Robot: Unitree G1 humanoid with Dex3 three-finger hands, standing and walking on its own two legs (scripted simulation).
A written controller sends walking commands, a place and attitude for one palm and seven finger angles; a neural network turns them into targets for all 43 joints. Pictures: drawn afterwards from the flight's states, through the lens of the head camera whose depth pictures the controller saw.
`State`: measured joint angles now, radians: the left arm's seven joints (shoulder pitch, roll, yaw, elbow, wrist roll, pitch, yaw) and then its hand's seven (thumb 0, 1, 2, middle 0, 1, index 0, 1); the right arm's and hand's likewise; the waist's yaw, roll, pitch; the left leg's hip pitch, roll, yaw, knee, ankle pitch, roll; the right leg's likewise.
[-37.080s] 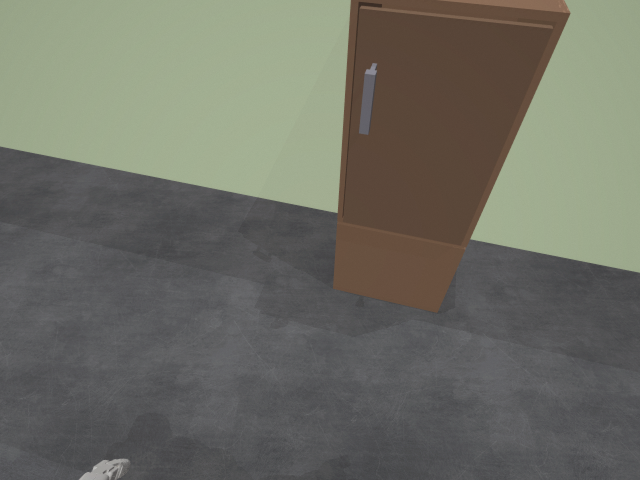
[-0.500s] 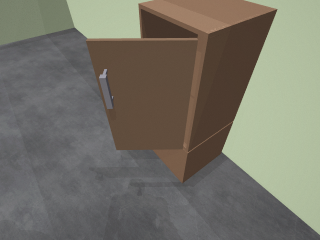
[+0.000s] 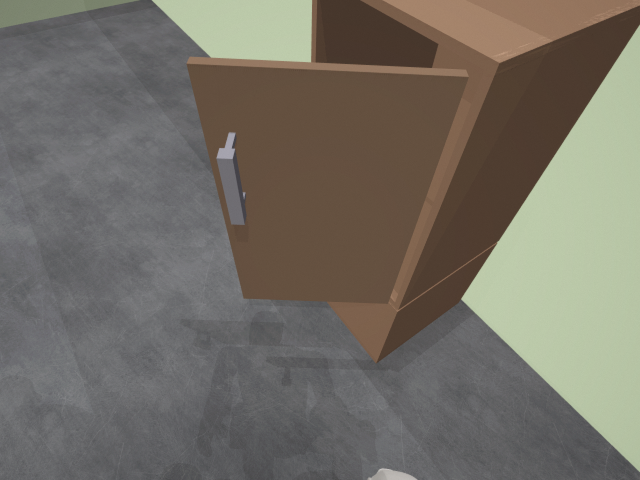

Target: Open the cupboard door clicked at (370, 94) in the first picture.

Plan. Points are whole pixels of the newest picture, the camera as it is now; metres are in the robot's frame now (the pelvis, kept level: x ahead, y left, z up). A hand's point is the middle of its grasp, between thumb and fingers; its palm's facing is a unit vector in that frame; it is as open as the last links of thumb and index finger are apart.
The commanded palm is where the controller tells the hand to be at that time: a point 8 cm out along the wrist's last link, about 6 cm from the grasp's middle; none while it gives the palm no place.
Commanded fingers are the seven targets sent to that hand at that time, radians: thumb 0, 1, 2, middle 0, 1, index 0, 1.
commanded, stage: come to a stop and stand still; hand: left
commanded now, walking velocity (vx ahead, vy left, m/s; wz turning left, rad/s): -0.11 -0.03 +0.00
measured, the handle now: (235, 180) +0.52 +0.17 +0.05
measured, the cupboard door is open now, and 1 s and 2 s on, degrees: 53 53 53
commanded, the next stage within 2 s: look again from close up in 0.86 s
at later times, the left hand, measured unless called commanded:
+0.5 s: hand out of the picture +0.04 +0.15 -0.17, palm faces +0.09 -0.98 -0.18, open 7.2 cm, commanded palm none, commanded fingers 0.00 0.90 0.90 -0.20 -0.30 -0.20 -0.30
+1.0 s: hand out of the picture -0.03 +0.15 -0.16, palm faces +0.03 -0.97 -0.22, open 7.4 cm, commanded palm none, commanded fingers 0.00 0.90 0.90 -0.20 -0.30 -0.20 -0.30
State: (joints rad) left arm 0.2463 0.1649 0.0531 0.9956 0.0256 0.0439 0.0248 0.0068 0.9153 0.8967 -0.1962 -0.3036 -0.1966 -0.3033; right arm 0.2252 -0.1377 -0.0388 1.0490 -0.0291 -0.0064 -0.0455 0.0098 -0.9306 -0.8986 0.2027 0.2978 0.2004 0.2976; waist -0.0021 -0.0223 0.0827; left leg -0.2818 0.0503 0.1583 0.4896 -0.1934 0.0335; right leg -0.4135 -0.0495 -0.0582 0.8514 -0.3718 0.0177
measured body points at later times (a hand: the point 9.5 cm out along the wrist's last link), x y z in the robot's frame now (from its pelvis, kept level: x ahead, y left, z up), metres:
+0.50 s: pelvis -0.01 -0.03 +0.00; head -0.01 -0.01 +0.45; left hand +0.03 +0.20 -0.16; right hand +0.00 -0.26 -0.15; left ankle -0.04 +0.07 -0.74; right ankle +0.02 -0.13 -0.74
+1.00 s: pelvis -0.01 -0.02 +0.00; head -0.01 -0.05 +0.45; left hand -0.03 +0.20 -0.14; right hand -0.02 -0.23 -0.17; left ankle -0.04 +0.07 -0.74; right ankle +0.02 -0.13 -0.74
